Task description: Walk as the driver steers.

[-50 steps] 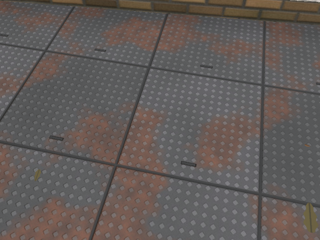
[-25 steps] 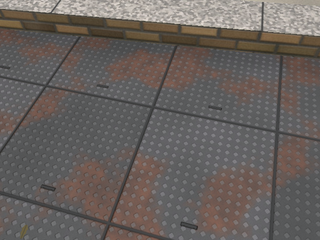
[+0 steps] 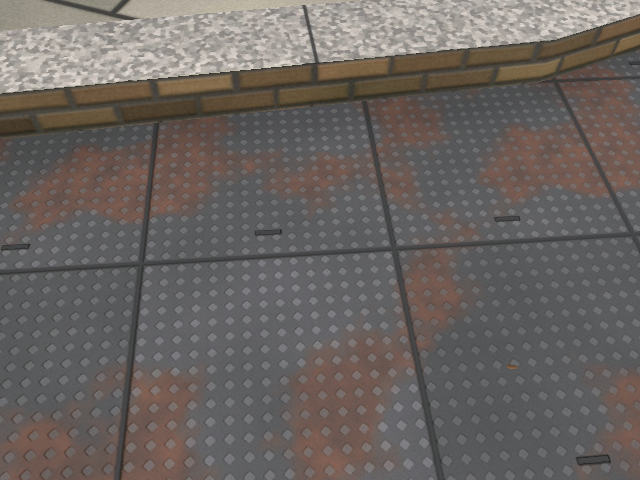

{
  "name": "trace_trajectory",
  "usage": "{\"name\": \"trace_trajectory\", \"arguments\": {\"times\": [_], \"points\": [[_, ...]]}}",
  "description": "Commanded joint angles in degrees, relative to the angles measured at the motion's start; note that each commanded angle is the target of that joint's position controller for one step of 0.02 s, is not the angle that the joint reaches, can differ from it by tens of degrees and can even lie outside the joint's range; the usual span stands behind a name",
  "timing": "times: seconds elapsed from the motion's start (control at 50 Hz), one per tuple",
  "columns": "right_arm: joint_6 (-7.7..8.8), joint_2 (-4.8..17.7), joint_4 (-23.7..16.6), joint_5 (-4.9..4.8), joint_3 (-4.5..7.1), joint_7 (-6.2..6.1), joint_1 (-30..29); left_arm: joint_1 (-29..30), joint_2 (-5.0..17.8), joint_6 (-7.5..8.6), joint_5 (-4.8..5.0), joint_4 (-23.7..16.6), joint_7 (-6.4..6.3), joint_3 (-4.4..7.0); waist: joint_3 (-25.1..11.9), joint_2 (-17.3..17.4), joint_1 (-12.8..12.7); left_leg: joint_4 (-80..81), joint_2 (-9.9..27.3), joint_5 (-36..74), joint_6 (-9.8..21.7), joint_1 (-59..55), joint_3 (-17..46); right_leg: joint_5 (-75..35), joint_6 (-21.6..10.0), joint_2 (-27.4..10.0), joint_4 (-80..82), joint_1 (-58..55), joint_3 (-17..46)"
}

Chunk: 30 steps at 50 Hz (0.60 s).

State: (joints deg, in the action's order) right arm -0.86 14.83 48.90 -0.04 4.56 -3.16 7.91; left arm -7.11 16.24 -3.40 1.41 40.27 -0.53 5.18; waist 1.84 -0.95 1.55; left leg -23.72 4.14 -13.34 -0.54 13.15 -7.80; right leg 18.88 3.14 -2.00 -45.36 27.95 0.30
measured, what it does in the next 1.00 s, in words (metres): walks ahead, turning left: right foot, then left foot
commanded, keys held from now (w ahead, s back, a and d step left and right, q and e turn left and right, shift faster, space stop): e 0.08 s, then q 0.12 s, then w+q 0.70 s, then w+e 0.10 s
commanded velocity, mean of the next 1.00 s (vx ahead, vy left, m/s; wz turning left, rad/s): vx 0.29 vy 0.00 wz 0.21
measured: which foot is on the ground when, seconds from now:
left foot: down 0.00-0.08, up 0.10-0.72, down 0.74-1.00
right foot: up 0.00-0.06, down 0.08-0.76, up 0.78-1.00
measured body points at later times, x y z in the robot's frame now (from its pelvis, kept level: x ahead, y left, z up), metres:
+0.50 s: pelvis +0.06 -0.04 +0.01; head +0.08 -0.05 +0.46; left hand +0.14 +0.23 -0.12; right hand +0.16 -0.33 -0.12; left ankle +0.12 +0.14 -0.68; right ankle +0.02 -0.13 -0.74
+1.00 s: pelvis +0.27 +0.11 +0.01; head +0.29 +0.14 +0.45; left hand +0.35 +0.41 -0.11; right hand +0.41 -0.13 -0.11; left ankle +0.23 +0.16 -0.74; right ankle +0.43 -0.05 -0.67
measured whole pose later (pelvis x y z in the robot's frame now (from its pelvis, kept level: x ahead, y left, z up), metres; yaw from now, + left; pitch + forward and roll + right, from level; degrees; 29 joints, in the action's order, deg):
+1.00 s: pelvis +0.27 +0.11 +0.01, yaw +18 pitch +2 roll -1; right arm 3.9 13.4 47.0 -0.7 3.5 0.4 17.7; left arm -5.4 17.0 5.9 -0.1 47.2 0.0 4.7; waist 1.6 -2.2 1.8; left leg -16.7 -5.0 -10.6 5.3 7.4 1.8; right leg 6.0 0.6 -6.7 -53.1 38.3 1.9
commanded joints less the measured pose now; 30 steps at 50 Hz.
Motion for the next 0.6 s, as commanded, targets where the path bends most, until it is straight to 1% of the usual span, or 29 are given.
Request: {"name": "trace_trajectory", "arguments": {"times": [0.02,0.04,0.06,0.08,0.1,0.12,0.14,0.16,0.18,0.2,0.22,0.24,0.26,0.28,0.3,0.32,0.38,0.46,0.52,0.56,0.6], "points": [[0.52,11.9,-2.8,-0.94,2.89,0.1,-0.9,1.2,4.5,0.46,0.04,-4.8,1.24,1.18,-6.6,11.5,-0.2,2.2,14.2,23.8,10.2,-8.4,7.7,-1.5,-2.6,1.0,8.2,-3.5,-3.4],[0.43,11.9,-2.9,-1.5,2.95,0.14,-1.5,-0.2,4.5,0.46,-0.02,-4.4,1.54,1.41,-6.8,11.1,-1.5,-0.1,13.9,21.9,8.6,-7.7,6.5,-5.2,-4.0,1.7,13.9,-7.2,-4.4],[0.43,11.1,-2.3,-1.77,2.82,0.32,-0.4,-2.2,5.0,0.47,-0.2,-3.4,1.51,1.85,-7.3,9.3,-2.3,-4.0,12.3,18.4,6.2,-5.6,4.7,-10.0,-5.8,3.2,19.3,-12.8,-4.8],[0.5,8.8,-1.1,-0.77,2.39,0.86,3.2,-5.3,8.0,0.59,-0.25,-2.5,0.85,3.05,-8.9,1.7,-2.4,-13.2,9.0,10.5,2.0,1.6,0.7,-22.6,-8.3,0.5,22.5,-23.1,0.8],[0.9,4.7,-3.3,2.33,0.75,1.86,2.6,-7.3,15.1,0.68,-0.97,-3.1,-0.23,4.29,-9.9,-17.4,-1.0,-32.5,1.0,-22.3,-3.3,21.0,-2.8,-50.9,-16.0,-15.8,20.7,-35.3,21.9],[1.41,6.4,-4.3,1.31,1.02,1.95,-0.4,-8.3,12.8,1.72,-2.71,-3.9,0.07,3.05,-15.8,-12.9,-4.6,-42.3,-1.5,-27.3,-3.8,24.6,6.7,-50.1,-24.4,-22.0,22.3,-32.7,25.8],[1.15,8.5,-4.2,-0.51,1.47,1.91,-2.8,-6.7,9.7,2.8,-3.3,-3.7,0.43,2.03,-14.1,-7.7,-5.0,-45.2,0.1,-23.3,-3.1,24.4,9.1,-45.0,-23.0,-18.8,23.3,-30.1,20.5],[0.69,8.0,-3.2,-1.09,1.48,1.65,-2.1,-3.2,6.7,3.65,-2.73,-3.1,0.36,1.11,-11.4,-6.2,-3.1,-43.0,1.1,-19.2,-2.5,24.1,10.1,-40.3,-19.5,-15.1,23.5,-27.4,15.7],[0.15,7.6,-1.5,-0.59,1.45,1.19,-0.7,-0.6,4.0,3.99,-2.19,-2.7,0.24,0.1,-10.6,-4.1,-1.8,-39.9,2.2,-15.6,-2.4,22.2,11.2,-36.9,-16.8,-13.0,23.8,-25.7,12.9],[-0.45,7.5,-0.4,-0.21,1.5,0.93,1.0,1.5,2.6,4.24,-1.98,-1.9,0.08,-0.55,-9.9,-4.8,-0.3,-38.0,2.1,-12.1,-2.7,17.6,11.3,-38.1,-15.9,-11.7,24.6,-21.8,9.9],[-0.67,7.2,0.8,-0.27,1.47,1.13,3.4,0.4,2.2,4.52,-2.19,-0.5,-0.07,-0.74,-10.4,-5.4,0.3,-36.3,1.6,-9.0,-2.8,14.5,10.7,-32.5,-15.4,-10.5,26.3,-20.5,8.2],[-0.67,7.2,1.2,-0.75,1.49,1.39,4.0,-0.6,3.4,4.75,-2.2,0.7,-0.25,-0.31,-9.5,-6.4,-0.2,-34.1,1.1,-7.1,-2.7,14.5,10.0,-22.2,-15.5,-10.3,28.7,-20.6,8.2],[-0.43,7.9,0.6,-1.18,1.56,1.49,2.3,-1.8,5.3,4.91,-1.93,1.6,-0.54,0.32,-7.6,-6.9,-1.7,-32.8,0.7,-6.0,-2.3,16.5,9.5,-10.5,-15.7,-10.9,31.8,-21.1,9.9],[-0.11,8.5,-0.2,-1.43,1.73,1.48,0.2,-2.9,6.7,5.17,-1.8,2.3,-0.88,0.72,-5.3,-6.7,-2.9,-31.9,0.5,-5.0,-1.7,19.6,10.2,-1.9,-15.9,-12.2,34.5,-22.3,12.4],[0.31,8.7,-0.9,-1.71,1.89,1.5,-1.2,-3.6,6.9,5.61,-1.84,3.0,-1.22,0.79,-3.4,-6.4,-3.5,-30.7,0.5,-4.1,-1.0,22.8,11.6,2.2,-15.8,-13.5,36.3,-24.1,14.3],[0.73,8.6,-1.1,-1.87,2.01,1.48,-1.8,-4.3,6.8,6.13,-1.84,3.8,-1.46,0.85,-2.0,-5.7,-3.8,-29.7,0.4,-3.3,-0.4,25.5,13.3,3.6,-15.5,-14.6,37.5,-26.2,15.2],[1.8,7.3,-0.6,-1.8,2.33,1.57,-0.6,-5.4,5.7,7.47,-1.53,5.7,-1.66,1.06,-0.7,-4.3,-3.6,-28.3,0.4,-0.8,0.7,30.5,16.2,2.1,-14.4,-15.9,39.2,-31.0,13.2],[2.11,5.4,-0.7,-1.43,2.24,2.26,-0.1,-5.3,5.3,8.17,-1.36,7.2,-1.53,1.41,0.0,-3.8,-3.1,-26.8,1.2,2.8,0.4,31.2,14.6,-0.7,-13.5,-15.7,40.5,-30.5,7.2],[2.28,4.1,-2.0,-1.3,1.71,3.06,-2.0,-6.1,5.9,8.34,-1.39,8.4,-1.38,1.79,1.1,-3.8,-3.6,-23.9,2.1,5.5,0.2,30.3,12.2,-3.9,-13.1,-15.5,40.7,-28.9,2.2],[2.45,3.2,-3.3,-1.29,1.18,3.68,-3.9,-7.3,6.5,8.33,-1.22,9.2,-1.11,2.08,1.9,-3.8,-4.3,-21.1,2.4,5.9,0.6,29.0,10.5,-6.0,-12.9,-15.6,40.1,-28.3,-0.9],[2.53,3.1,-4.6,-1.37,0.77,4.47,-5.8,-8.0,7.4,8.2,-0.97,9.7,-0.75,2.41,2.3,-3.9,-4.9,-18.3,2.3,5.4,1.4,26.8,8.6,-7.4,-12.4,-15.6,38.9,-27.9,-3.8]]}}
